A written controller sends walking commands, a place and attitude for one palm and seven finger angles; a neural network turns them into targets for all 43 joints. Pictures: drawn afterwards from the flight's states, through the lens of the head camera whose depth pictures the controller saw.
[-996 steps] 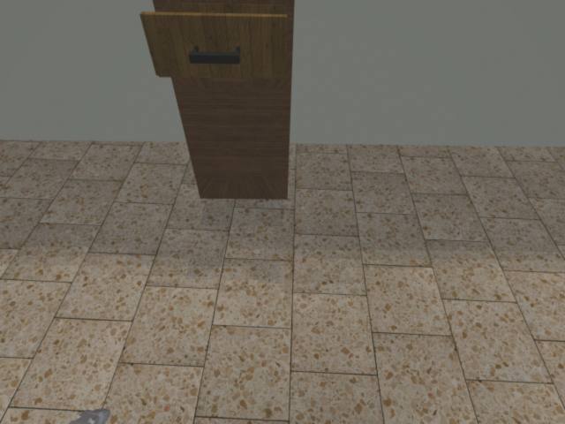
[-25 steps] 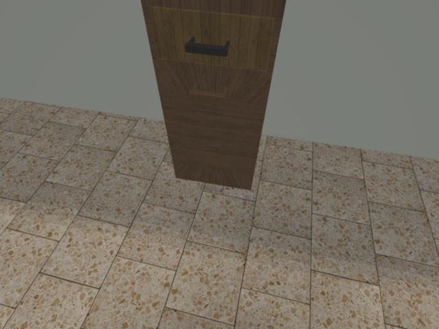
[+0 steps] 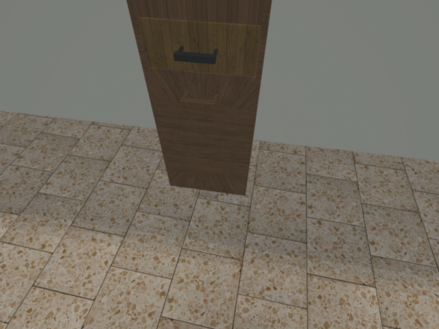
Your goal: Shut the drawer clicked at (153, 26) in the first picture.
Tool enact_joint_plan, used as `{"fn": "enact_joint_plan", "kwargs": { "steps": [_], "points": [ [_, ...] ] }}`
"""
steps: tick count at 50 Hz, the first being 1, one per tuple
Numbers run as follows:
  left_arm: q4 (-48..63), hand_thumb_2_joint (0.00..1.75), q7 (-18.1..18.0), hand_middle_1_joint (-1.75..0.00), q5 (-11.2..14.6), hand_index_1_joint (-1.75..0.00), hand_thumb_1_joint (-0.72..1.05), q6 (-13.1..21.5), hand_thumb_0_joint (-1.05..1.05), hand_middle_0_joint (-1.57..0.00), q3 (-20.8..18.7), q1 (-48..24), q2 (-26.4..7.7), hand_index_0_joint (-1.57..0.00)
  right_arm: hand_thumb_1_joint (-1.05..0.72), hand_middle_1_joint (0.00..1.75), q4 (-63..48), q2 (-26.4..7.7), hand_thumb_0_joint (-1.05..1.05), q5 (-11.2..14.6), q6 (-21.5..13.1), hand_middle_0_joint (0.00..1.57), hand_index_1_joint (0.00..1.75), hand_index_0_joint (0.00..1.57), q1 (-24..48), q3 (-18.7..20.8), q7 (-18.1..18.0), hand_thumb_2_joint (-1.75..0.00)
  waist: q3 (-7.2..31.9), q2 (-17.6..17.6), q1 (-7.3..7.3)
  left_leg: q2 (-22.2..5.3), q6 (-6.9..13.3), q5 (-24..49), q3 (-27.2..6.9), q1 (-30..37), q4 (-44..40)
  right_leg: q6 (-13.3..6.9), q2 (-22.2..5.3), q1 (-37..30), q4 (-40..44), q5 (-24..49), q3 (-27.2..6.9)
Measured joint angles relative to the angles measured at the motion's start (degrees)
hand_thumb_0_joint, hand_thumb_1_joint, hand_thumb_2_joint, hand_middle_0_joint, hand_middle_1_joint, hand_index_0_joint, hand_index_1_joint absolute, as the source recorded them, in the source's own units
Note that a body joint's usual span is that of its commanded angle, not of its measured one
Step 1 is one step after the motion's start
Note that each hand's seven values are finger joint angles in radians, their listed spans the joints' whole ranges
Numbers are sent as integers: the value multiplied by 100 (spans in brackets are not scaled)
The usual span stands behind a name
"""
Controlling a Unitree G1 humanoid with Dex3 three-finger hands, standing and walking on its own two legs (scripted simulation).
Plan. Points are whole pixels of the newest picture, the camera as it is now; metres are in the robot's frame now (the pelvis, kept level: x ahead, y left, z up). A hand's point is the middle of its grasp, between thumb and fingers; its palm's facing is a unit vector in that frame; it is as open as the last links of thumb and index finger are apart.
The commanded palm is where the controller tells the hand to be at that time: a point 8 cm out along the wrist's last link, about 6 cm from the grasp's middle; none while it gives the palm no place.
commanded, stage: look to check the result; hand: left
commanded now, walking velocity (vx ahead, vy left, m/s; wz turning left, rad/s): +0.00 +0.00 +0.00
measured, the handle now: (196, 54) +0.90 +0.12 +0.05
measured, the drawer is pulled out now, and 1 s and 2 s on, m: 0.00 0.00 0.00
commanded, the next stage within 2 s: stand and wait in 0.60 s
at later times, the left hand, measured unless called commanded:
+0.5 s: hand out of the picture +0.02 +0.16 -0.17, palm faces +0.03 -0.98 -0.19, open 7.4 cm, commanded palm none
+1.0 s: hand out of the picture +0.02 +0.16 -0.17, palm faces +0.03 -0.98 -0.20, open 7.4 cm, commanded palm none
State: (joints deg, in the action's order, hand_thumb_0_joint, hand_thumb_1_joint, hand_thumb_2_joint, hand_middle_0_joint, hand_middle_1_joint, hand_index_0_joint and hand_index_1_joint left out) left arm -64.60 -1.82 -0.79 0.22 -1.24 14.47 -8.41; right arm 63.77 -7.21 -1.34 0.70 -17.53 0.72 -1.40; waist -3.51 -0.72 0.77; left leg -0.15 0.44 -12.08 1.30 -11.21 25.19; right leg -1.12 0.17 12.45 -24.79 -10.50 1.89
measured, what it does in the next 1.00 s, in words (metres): stands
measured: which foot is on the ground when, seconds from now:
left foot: down 0.00-1.00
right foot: down 0.00-1.00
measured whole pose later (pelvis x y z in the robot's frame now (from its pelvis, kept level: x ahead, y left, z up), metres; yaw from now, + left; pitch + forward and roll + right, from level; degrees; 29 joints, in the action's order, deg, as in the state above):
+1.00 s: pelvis +0.02 -0.01 +0.00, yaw +0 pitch -2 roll +0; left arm -66.1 -1.9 -0.5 0.7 -1.1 13.9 -8.2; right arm 65.7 -8.0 -1.1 0.5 -15.9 0.4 -2.0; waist -4.5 -0.8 0.7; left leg -1.4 -1.0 -12.5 0.9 -8.2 22.6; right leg -2.3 1.5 9.6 -22.5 -11.1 2.3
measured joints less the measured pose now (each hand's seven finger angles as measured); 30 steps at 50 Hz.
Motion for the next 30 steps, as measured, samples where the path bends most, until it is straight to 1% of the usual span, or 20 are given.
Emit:
{"fn": "enact_joint_plan", "kwargs": {
  "steps": [10, 30],
  "points": [
    [-99, 90, 2, -30, 17, -30, 91, 5, 0, -20, 26, 5, 23, -20, -91, 29, 91, -73, 1, 15, -4, 20, 30, 20, 36, -8, -29, -90, -73, 7, -8, -38, -40, -4, -7, 102, -90, -31, 40, -98, 88, -4, 7],
    [-136, 90, -7, -30, 18, -30, 91, 30, 0, -20, 30, -56, 57, -20, -91, 29, 120, -8, 1, 19, -32, 20, 30, 20, 198, -43, -41, -90, -60, -14, -19, -89, -94, -20, -12, 240, -205, -76, 94, -223, 184, -26, 11]
  ]
}}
